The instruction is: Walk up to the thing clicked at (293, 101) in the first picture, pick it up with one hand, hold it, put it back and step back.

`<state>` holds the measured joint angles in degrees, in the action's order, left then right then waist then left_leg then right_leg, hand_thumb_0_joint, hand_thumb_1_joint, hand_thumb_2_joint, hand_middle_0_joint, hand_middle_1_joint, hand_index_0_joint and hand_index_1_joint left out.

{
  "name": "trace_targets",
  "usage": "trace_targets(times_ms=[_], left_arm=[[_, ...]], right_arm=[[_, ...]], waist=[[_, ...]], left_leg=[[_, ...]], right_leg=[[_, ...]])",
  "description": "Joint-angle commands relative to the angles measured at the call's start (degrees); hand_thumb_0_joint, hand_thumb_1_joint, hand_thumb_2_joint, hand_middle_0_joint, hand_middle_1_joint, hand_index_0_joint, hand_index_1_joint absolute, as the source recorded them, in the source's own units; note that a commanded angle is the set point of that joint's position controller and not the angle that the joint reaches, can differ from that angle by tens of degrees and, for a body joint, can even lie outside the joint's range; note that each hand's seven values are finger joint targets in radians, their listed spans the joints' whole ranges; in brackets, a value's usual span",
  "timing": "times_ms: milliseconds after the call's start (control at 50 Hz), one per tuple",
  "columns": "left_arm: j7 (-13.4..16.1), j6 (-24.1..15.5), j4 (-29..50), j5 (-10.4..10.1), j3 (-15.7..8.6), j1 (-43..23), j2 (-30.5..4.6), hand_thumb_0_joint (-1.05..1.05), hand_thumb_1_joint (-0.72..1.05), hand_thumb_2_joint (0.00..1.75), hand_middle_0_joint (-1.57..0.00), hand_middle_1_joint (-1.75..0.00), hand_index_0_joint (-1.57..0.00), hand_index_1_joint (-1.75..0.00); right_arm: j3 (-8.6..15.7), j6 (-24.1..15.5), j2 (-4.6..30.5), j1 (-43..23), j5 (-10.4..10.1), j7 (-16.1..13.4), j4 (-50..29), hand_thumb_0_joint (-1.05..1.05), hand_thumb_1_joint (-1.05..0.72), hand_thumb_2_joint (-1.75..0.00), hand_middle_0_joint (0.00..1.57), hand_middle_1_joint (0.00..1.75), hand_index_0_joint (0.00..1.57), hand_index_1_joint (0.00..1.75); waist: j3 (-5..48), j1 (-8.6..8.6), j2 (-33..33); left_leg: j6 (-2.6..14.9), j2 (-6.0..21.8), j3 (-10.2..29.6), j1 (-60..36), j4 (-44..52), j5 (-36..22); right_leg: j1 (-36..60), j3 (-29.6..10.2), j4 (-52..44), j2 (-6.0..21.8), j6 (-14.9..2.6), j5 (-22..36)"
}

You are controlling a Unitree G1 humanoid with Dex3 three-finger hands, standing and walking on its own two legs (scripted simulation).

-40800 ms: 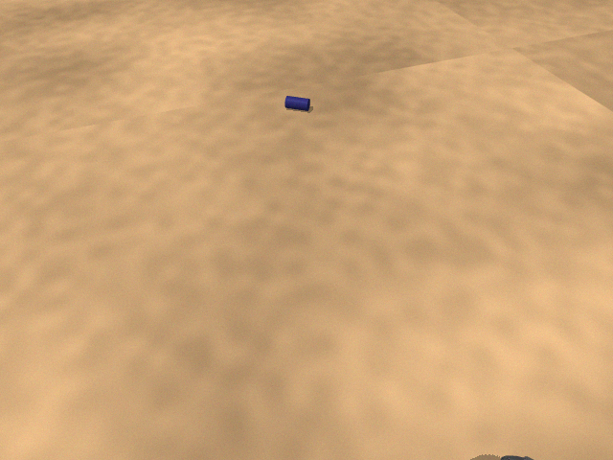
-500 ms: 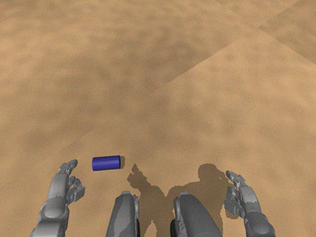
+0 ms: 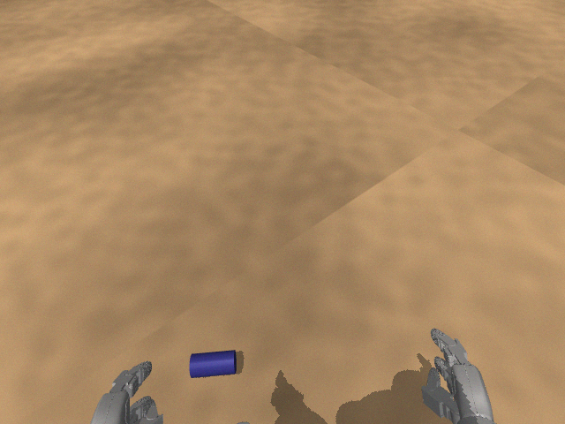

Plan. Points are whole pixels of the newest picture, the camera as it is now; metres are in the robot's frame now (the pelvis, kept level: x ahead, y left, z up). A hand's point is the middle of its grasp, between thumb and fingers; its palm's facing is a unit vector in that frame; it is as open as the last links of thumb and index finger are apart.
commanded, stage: home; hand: left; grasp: from above
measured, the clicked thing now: (213, 363) +0.43 +0.22 -0.68
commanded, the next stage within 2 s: stand in 1.90 s
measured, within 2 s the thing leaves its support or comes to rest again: neither
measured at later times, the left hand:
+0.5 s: hand (165, 423) +0.16 +0.17 -0.05, palm faces +0.05 -0.98 -0.20, open 7.4 cm
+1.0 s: hand out of the picture +0.16 +0.17 -0.05, palm faces +0.04 -0.98 -0.20, open 7.4 cm
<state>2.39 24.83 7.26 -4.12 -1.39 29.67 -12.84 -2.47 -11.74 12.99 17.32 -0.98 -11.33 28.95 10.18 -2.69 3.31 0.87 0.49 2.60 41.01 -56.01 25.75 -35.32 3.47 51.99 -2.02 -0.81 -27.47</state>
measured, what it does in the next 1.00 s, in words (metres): stands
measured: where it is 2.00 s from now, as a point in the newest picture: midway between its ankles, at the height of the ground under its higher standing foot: outside the picture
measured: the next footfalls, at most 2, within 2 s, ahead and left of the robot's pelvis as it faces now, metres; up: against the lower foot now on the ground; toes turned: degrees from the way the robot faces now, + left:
none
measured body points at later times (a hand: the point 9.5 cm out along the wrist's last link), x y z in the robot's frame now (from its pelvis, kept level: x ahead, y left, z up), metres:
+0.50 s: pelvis +0.00 -0.01 +0.00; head +0.02 +0.00 +0.45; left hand +0.16 +0.22 -0.03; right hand +0.15 -0.25 -0.07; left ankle +0.02 +0.11 -0.68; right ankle -0.02 -0.12 -0.68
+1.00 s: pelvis -0.01 -0.01 +0.00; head +0.01 -0.01 +0.45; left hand +0.15 +0.22 -0.03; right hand +0.15 -0.25 -0.07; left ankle +0.02 +0.11 -0.68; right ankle -0.02 -0.12 -0.68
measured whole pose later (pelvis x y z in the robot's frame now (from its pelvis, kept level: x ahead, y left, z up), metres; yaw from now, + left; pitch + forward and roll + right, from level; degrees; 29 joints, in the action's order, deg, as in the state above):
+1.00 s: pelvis -0.01 -0.01 +0.00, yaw +0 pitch +10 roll -2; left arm 1.3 24.6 6.2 -3.8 -1.0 28.4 -13.3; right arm -2.3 -13.6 13.0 17.0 -0.5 -11.0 30.8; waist 9.0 -2.0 2.7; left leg 0.4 0.5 2.4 40.3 -56.2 25.4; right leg -35.2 3.3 53.2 -2.0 -1.3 -27.7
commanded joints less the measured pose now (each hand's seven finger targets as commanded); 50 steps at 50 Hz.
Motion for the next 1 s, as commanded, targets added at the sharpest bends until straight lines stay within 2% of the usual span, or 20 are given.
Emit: trace_targets(times_ms=[0, 140, 180, 240, 300, 360, 400, 460, 540, 580, 600, 640, 700, 720, 780, 820, 880, 920, 960, 980], left_arm=[[-0.56, -3.09, 9.58, 0.72, -3.34, -3.40, -5.88, 0.00, 0.90, 0.90, -0.20, -0.30, -0.20, -0.30], [-0.63, -3.55, 10.36, 1.10, -4.04, -3.64, -6.74, 0.00, 0.90, 0.90, -0.20, -0.30, -0.20, -0.30], [-0.74, -3.40, 8.65, 1.23, -2.94, -2.10, -5.71, 0.00, 0.90, 0.90, -0.20, -0.30, -0.20, -0.30], [-0.50, -3.62, 10.25, 1.25, -4.06, -3.31, -7.00, 0.00, 0.90, 0.90, -0.20, -0.30, -0.20, -0.30], [-0.66, -3.31, 8.54, 0.99, -2.58, -1.82, -5.28, 0.00, 0.90, 0.90, -0.20, -0.30, -0.20, -0.30], [-0.45, -3.72, 10.57, 1.12, -4.02, -3.27, -6.99, 0.00, 0.90, 0.90, -0.20, -0.30, -0.20, -0.30], [-0.74, -3.43, 7.82, 1.05, -2.97, -1.23, -5.43, 0.00, 0.90, 0.90, -0.20, -0.30, -0.20, -0.30], [-0.60, -3.66, 8.51, 0.93, -3.80, -2.24, -6.24, 0.00, 0.90, 0.90, -0.20, -0.30, -0.20, -0.30], [-0.65, -3.43, 7.12, 0.98, -3.11, -1.39, -5.54, 0.00, 0.90, 0.90, -0.20, -0.30, -0.20, -0.30], [-0.64, -3.68, 9.57, 0.81, -4.03, -2.67, -6.74, 0.00, 0.90, 0.90, -0.20, -0.30, -0.20, -0.30], [-0.84, -3.12, 5.78, 1.06, -2.73, -0.63, -5.02, 0.00, 0.90, 0.90, -0.20, -0.30, -0.20, -0.30], [-0.77, -3.44, 9.42, 0.86, -4.22, -2.58, -6.77, 0.00, 0.90, 0.90, -0.20, -0.30, -0.20, -0.30], [-0.75, -3.62, 9.94, 1.11, -3.79, -3.52, -7.05, 0.00, 0.90, 0.90, -0.20, -0.30, -0.20, -0.30], [-0.85, -3.23, 7.72, 0.98, -2.91, -1.59, -5.52, 0.00, 0.90, 0.90, -0.20, -0.30, -0.20, -0.30], [-0.60, -3.60, 10.67, 1.04, -4.39, -3.25, -7.31, 0.00, 0.90, 0.90, -0.20, -0.30, -0.20, -0.30], [-0.86, -3.22, 8.36, 1.05, -2.77, -1.89, -5.75, 0.00, 0.90, 0.90, -0.20, -0.30, -0.20, -0.30], [-0.89, -3.21, 8.19, 0.89, -3.00, -2.03, -5.77, 0.00, 0.90, 0.90, -0.20, -0.30, -0.20, -0.30], [-0.64, -3.76, 11.90, 0.91, -4.59, -4.06, -8.14, 0.00, 0.90, 0.90, -0.20, -0.30, -0.20, -0.30], [-0.61, -3.53, 9.81, 1.06, -3.46, -3.27, -7.07, 0.00, 0.90, 0.90, -0.20, -0.30, -0.20, -0.30], [-0.76, -2.76, 5.81, 0.96, -2.27, -0.44, -4.76, 0.00, 0.90, 0.90, -0.20, -0.30, -0.20, -0.30]], right_arm=[[2.87, -4.09, 6.75, -3.19, 0.18, -0.44, -8.48, 0.00, -0.90, -0.90, 0.20, 0.30, 0.20, 0.30], [2.82, -4.80, 6.82, -3.73, 0.38, -0.28, -8.01, 0.00, -0.90, -0.90, 0.20, 0.30, 0.20, 0.30], [2.68, -4.86, 6.63, -3.77, 0.38, -0.20, -7.71, 0.00, -0.90, -0.90, 0.20, 0.30, 0.20, 0.30], [2.86, -4.80, 6.84, -3.89, 0.33, -0.19, -7.73, 0.00, -0.90, -0.90, 0.20, 0.30, 0.20, 0.30], [2.60, -4.87, 6.58, -3.85, 0.37, -0.15, -7.56, 0.00, -0.90, -0.90, 0.20, 0.30, 0.20, 0.30], [2.98, -4.83, 7.00, -3.66, 0.37, -0.21, -7.36, 0.00, -0.90, -0.90, 0.20, 0.30, 0.20, 0.30], [2.97, -4.93, 6.85, -3.64, 0.51, -0.05, -7.14, 0.00, -0.90, -0.90, 0.20, 0.30, 0.20, 0.30], [3.11, -4.91, 7.09, -3.55, 0.40, -0.15, -7.20, 0.00, -0.90, -0.90, 0.20, 0.30, 0.20, 0.30], [2.85, -5.00, 6.69, -3.81, 0.47, -0.16, -7.14, 0.00, -0.90, -0.90, 0.20, 0.30, 0.20, 0.30], [3.06, -4.93, 6.95, -3.66, 0.43, -0.14, -7.04, 0.00, -0.90, -0.90, 0.20, 0.30, 0.20, 0.30], [2.93, -4.96, 6.81, -3.97, 0.47, -0.14, -7.26, 0.00, -0.90, -0.90, 0.20, 0.30, 0.20, 0.30], [3.07, -4.94, 6.98, -4.25, 0.39, -0.08, -7.43, 0.00, -0.90, -0.90, 0.20, 0.30, 0.20, 0.30], [3.06, -4.98, 6.85, -3.83, 0.44, -0.07, -7.16, 0.00, -0.90, -0.90, 0.20, 0.30, 0.20, 0.30], [2.87, -5.04, 6.69, -3.80, 0.42, -0.05, -7.15, 0.00, -0.90, -0.90, 0.20, 0.30, 0.20, 0.30], [3.14, -5.04, 6.83, -3.97, 0.42, -0.16, -7.31, 0.00, -0.90, -0.90, 0.20, 0.30, 0.20, 0.30], [3.15, -5.21, 6.95, -3.48, 0.47, -0.14, -6.97, 0.00, -0.90, -0.90, 0.20, 0.30, 0.20, 0.30], [3.11, -5.12, 6.95, -4.09, 0.32, -0.12, -7.45, 0.00, -0.90, -0.90, 0.20, 0.30, 0.20, 0.30], [3.20, -5.07, 7.07, -3.79, 0.28, -0.20, -7.11, 0.00, -0.90, -0.90, 0.20, 0.30, 0.20, 0.30], [3.04, -5.04, 6.90, -4.00, 0.41, -0.28, -6.99, 0.00, -0.90, -0.90, 0.20, 0.30, 0.20, 0.30], [2.77, -5.12, 6.62, -3.96, 0.31, -0.26, -7.33, 0.00, -0.90, -0.90, 0.20, 0.30, 0.20, 0.30]], waist=[[2.48, -0.82, -1.78], [3.62, -0.13, -0.57], [3.42, -0.15, -0.16], [4.06, 0.27, 0.01], [3.19, -0.07, -0.79], [4.75, 0.33, -0.71], [3.71, 0.05, -0.69], [4.52, 0.30, -1.32], [3.48, 0.19, -1.30], [3.50, 0.50, -1.37], [2.08, 0.04, -2.25], [2.89, 0.95, -0.91], [2.00, 0.40, -0.47], [1.49, 0.15, -0.92], [3.00, 0.75, -0.47], [3.29, -0.05, -1.28], [2.94, 0.17, -0.85], [3.19, 0.73, -0.68], [1.77, 0.23, -1.54], [0.44, -0.06, -2.44]], left_leg=[[0.94, -0.39, 0.10, -8.58, 7.72, -10.89], [0.77, -0.54, -0.15, -10.00, 7.79, -11.79], [0.69, -0.64, 0.02, -9.96, 7.95, -11.75], [0.66, -0.53, 0.04, -10.17, 8.07, -11.85], [0.76, -0.53, 0.15, -9.89, 8.01, -11.87], [0.57, -0.20, 0.46, -10.65, 8.03, -13.63], [0.47, -0.11, 0.67, -10.53, 8.13, -13.90], [0.52, -0.02, 0.70, -10.83, 7.96, -14.87], [0.71, -0.28, 0.18, -9.90, 8.04, -11.84], [0.72, -0.30, 0.00, -9.83, 8.09, -11.23], [0.73, -0.28, 0.07, -9.03, 8.22, -10.76], [0.62, -0.28, 0.19, -9.02, 8.62, -9.74], [0.61, -0.37, 0.00, -8.67, 8.83, -7.89], [0.63, -0.24, 0.00, -8.89, 8.88, -8.01], [0.58, -0.31, -0.10, -9.00, 8.41, -8.66], [0.69, -0.28, -0.08, -9.47, 8.04, -10.21], [0.55, -0.08, 0.56, -9.14, 8.42, -9.98], [0.65, -0.21, 0.31, -9.25, 8.42, -9.42], [0.77, -0.42, -0.09, -8.16, 8.12, -8.04], [0.89, -0.48, -0.34, -7.69, 8.13, -7.14]], right_leg=[[-0.33, -0.51, -8.87, -0.13, 0.50, 11.41], [0.96, -0.83, -8.62, 0.03, 0.50, 12.52], [0.87, -0.87, -8.58, 0.02, 0.40, 12.50], [1.17, -0.91, -8.51, 0.00, 0.32, 12.26], [0.90, -0.99, -8.54, -0.02, 0.38, 12.56], [1.56, -0.64, -7.72, -0.24, 0.21, 13.53], [1.10, -0.61, -7.53, -0.33, 0.08, 13.59], [1.72, -0.63, -7.43, -0.35, 0.17, 14.48], [1.02, -0.90, -8.41, -0.08, 0.37, 12.39], [0.97, -1.03, -8.61, -0.03, 0.46, 11.87], [0.40, -0.91, -8.68, -0.05, 0.46, 11.42], [0.61, -0.76, -8.62, -0.05, 0.24, 10.11], [-0.29, -0.98, -8.86, -0.02, 0.24, 8.41], [-0.47, -0.90, -8.78, -0.12, 0.24, 8.52], [-0.07, -0.96, -8.54, 0.00, 0.23, 8.95], [0.04, -1.09, -8.10, -0.10, 0.30, 10.60], [-0.44, -0.77, -7.92, -0.14, 0.21, 10.14], [0.06, -0.93, -8.21, -0.06, 0.21, 9.54], [-0.58, -1.12, -8.84, 0.04, 0.40, 8.53], [-1.26, -1.25, -9.20, 0.11, 0.46, 7.87]])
